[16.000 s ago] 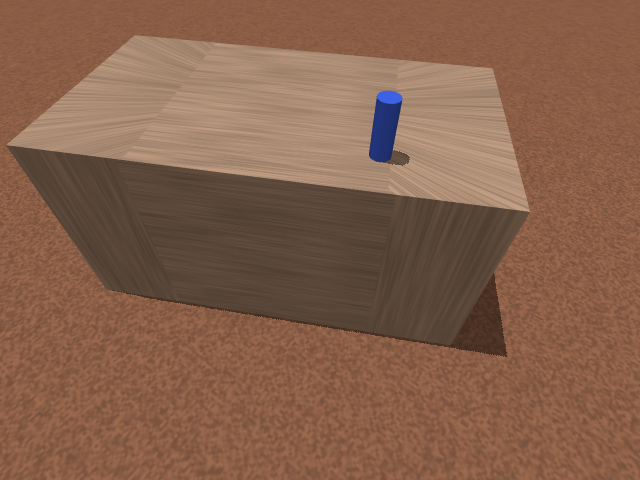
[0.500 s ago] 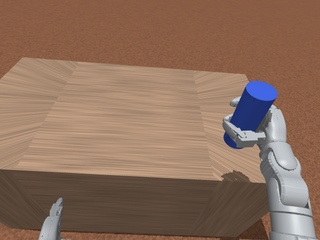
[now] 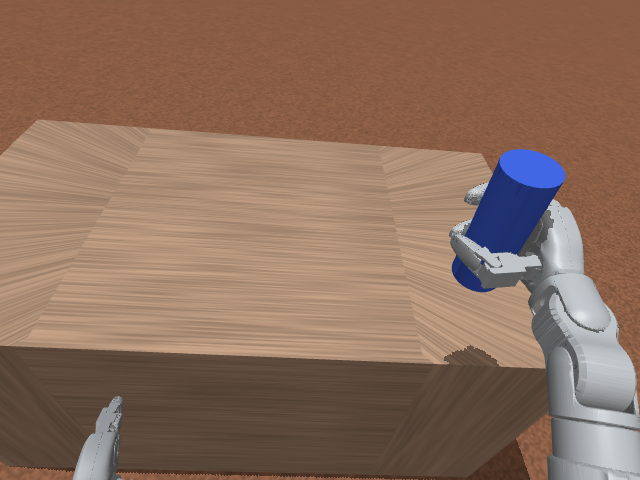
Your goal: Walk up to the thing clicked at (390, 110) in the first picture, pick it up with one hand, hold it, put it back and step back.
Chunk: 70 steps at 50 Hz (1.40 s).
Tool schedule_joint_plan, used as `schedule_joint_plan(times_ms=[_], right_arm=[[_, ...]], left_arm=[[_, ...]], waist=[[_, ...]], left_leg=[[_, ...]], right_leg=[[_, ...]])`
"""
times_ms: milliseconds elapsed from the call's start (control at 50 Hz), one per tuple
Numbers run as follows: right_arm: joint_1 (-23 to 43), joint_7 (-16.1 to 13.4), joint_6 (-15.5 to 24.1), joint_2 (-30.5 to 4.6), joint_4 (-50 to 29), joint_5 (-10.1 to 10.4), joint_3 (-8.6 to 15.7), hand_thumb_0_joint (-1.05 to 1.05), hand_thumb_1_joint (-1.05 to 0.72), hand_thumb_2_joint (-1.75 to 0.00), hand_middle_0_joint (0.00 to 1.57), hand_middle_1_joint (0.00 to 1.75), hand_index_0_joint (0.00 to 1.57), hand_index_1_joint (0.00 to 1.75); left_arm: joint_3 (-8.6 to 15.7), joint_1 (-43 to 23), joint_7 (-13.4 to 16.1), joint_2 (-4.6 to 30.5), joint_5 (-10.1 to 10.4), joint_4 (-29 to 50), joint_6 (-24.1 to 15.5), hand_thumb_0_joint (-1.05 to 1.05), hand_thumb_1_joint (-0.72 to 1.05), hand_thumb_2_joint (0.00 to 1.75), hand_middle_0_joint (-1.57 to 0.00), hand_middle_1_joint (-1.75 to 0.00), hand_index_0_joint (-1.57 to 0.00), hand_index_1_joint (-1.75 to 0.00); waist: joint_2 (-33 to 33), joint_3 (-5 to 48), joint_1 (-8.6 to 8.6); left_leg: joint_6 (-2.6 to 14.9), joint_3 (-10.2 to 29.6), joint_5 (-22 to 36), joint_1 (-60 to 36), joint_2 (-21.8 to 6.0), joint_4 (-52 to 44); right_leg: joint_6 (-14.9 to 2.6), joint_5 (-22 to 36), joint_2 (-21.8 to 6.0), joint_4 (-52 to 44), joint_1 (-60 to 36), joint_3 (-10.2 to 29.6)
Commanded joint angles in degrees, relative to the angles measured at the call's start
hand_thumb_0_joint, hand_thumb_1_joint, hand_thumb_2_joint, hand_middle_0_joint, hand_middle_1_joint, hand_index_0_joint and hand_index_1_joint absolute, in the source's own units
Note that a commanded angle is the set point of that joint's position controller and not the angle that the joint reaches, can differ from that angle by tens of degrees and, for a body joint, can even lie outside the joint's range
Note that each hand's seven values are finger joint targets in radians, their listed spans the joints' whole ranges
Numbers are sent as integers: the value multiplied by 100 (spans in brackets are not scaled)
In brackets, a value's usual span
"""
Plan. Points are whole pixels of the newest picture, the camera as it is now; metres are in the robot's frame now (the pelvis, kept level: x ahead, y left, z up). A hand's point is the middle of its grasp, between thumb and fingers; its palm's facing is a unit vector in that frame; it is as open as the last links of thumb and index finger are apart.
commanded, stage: hold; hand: right
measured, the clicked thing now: (499, 227) +0.33 -0.17 +0.21
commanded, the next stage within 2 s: crouch in 1.82 s
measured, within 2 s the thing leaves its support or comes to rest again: neither
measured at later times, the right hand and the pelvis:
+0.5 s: hand (486, 250) +0.32 -0.16 +0.18, palm faces +0.04 +1.00 -0.04, open 7.9 cm; pelvis +0.00 +0.00 +0.00, yaw +0 degrees
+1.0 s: hand (484, 249) +0.32 -0.16 +0.18, palm faces +0.04 +1.00 -0.04, open 7.9 cm; pelvis +0.00 +0.00 +0.00, yaw +0 degrees
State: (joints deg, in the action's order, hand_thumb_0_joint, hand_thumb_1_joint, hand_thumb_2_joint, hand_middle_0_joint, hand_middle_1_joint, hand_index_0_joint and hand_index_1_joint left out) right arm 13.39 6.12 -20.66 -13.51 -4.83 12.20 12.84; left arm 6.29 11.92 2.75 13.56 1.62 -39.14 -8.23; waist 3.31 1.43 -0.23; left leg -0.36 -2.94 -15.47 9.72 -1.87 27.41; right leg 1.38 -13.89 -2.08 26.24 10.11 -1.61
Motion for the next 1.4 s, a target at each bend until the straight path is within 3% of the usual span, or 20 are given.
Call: schedule_joint_plan(times_ms=[0,300,340,460,520,620,720,740,800,820,840,920,960,1060,1140,1180,1240,1300,1340,1380], right_arm=[[1828,36,277,-1000,-1126,93,495,0,-43,-128,135,141,137,141],[1755,8,439,-877,-1229,64,311,0,-43,-130,136,143,138,143],[1715,-44,442,-1137,-900,50,620,0,-42,-130,136,143,138,143],[1676,-2,520,-1095,-1346,95,557,0,-44,-130,136,143,138,143],[1711,19,483,-996,-1320,102,490,0,-44,-129,136,142,138,142],[1594,106,400,-836,-1425,135,331,0,-43,-128,135,141,136,141],[1837,54,367,-872,-1452,118,386,0,-44,-127,134,140,136,140],[1538,60,327,-932,-1102,132,501,0,-45,-126,134,139,136,139],[1891,60,425,-1034,-1511,99,513,0,-44,-128,135,142,137,142],[1678,46,392,-1011,-1188,102,558,0,-44,-128,136,142,137,142],[1941,56,444,-885,-1795,107,341,0,-45,-128,136,142,138,142],[1759,10,400,-1101,-1372,72,561,0,-44,-129,136,142,137,142],[2033,-5,436,-842,-1702,61,290,0,-45,-128,135,141,137,141],[1531,-20,403,-930,-1376,77,459,0,-45,-127,136,141,137,141],[1526,-28,460,-859,-1485,104,430,0,-45,-129,136,142,138,142],[1352,-17,428,-854,-1212,114,447,0,-44,-129,137,143,138,143],[1600,-20,519,-904,-1593,92,414,0,-45,-129,136,143,138,143],[1662,-19,515,-760,-1520,91,260,0,-45,-130,137,143,139,143],[1948,-52,561,-971,-1653,44,390,0,-45,-129,136,142,137,142],[1414,-50,483,-755,-1109,65,293,0,-46,-128,135,141,136,140]], left_arm=[[262,-703,17,720,25,904,-333,0,-54,4,-4,-5,-5,-4],[149,-750,80,656,-3,814,-469,0,-54,4,-4,-5,-5,-4],[160,-761,99,658,-3,844,-485,0,-54,4,-4,-4,-5,-4],[276,-491,100,765,-6,861,-468,0,-54,4,-4,-5,-5,-4],[70,-723,57,530,-1,844,-480,0,-54,4,-4,-4,-5,-4],[278,-797,98,836,4,1000,-526,0,-54,4,-4,-5,-5,-4],[174,-731,83,609,1,945,-515,0,-55,5,-4,-5,-5,-4],[398,-645,116,939,-6,972,-538,0,-54,4,-4,-4,-5,-4],[30,-674,37,462,3,805,-499,0,-55,5,-4,-5,-5,-4],[338,-765,76,788,2,980,-547,0,-54,4,-4,-4,-5,-4],[51,-695,37,464,-1,882,-530,0,-55,5,-4,-4,-4,-4],[344,-676,76,832,-9,833,-516,0,-54,4,-4,-5,-5,-4],[76,-848,45,543,-16,977,-526,0,-55,5,-4,-5,-5,-4],[326,-764,55,853,-22,1032,-551,0,-54,4,-4,-4,-5,-4],[76,-622,40,484,5,929,-480,0,-54,4,-4,-4,-5,-4],[353,-654,83,847,-10,946,-512,0,-54,5,-4,-4,-5,-4],[111,-715,64,518,5,869,-476,0,-55,5,-4,-5,-5,-4],[313,-758,107,806,-11,993,-533,0,-54,5,-4,-5,-5,-4],[9,-708,72,446,-5,857,-479,0,-54,4,-4,-5,-5,-4],[237,-692,106,730,-23,839,-521,0,-54,5,-4,-5,-5,-4]], waist=[[-410,997,-32],[-294,1062,-10],[-351,1107,-25],[-307,1071,22],[-245,897,-39],[-456,950,61],[-343,1084,23],[-532,945,69],[-340,997,-53],[-460,1066,-5],[-257,1142,-15],[-277,1111,16],[-260,1072,-3],[-403,975,-16],[-465,1108,-16],[-529,1011,50],[-348,1077,-14],[-454,1053,80],[-212,1119,9],[-428,944,33]], left_leg=[[-85,-82,1349,47,113,-460],[-64,-72,1420,74,121,-372],[-62,-80,1365,74,133,-371],[-61,-82,1290,58,125,-409],[-75,-61,1137,101,123,-444],[-69,-100,1167,192,162,-415],[-72,-73,1294,113,131,-394],[-85,-105,1259,166,166,-395],[-76,-70,1234,107,120,-405],[-91,-60,1264,95,121,-398],[-76,-42,1278,95,110,-398],[-64,-70,1432,133,132,-347],[-49,-68,1243,168,142,-364],[-68,-85,1090,104,153,-397],[-92,-35,1341,72,121,-388],[-109,-51,1407,105,131,-381],[-89,-39,1469,102,112,-353],[-87,-80,1483,152,147,-337],[-64,-54,1452,147,122,-335],[-76,-92,1446,139,146,-339]], right_leg=[[-240,1045,195,-222,-473,19],[-227,1140,169,-163,-543,41],[-232,1107,168,-153,-527,36],[-230,998,185,-192,-539,25],[-227,829,185,-212,-415,19],[-223,897,155,-232,-582,56],[-219,1032,173,-183,-611,40],[-227,984,149,-187,-559,55],[-225,949,192,-177,-453,38],[-230,966,192,-158,-512,23],[-216,982,204,-165,-571,10],[-211,1152,176,-150,-579,37],[-204,998,159,-179,-555,46],[-207,828,155,-210,-432,44],[-231,1044,183,-133,-523,12],[-241,1066,179,-132,-536,22],[-227,1168,186,-109,-565,21],[-222,1195,151,-121,-637,47],[-217,1177,172,-124,-624,38],[-215,1160,155,-145,-529,47]])
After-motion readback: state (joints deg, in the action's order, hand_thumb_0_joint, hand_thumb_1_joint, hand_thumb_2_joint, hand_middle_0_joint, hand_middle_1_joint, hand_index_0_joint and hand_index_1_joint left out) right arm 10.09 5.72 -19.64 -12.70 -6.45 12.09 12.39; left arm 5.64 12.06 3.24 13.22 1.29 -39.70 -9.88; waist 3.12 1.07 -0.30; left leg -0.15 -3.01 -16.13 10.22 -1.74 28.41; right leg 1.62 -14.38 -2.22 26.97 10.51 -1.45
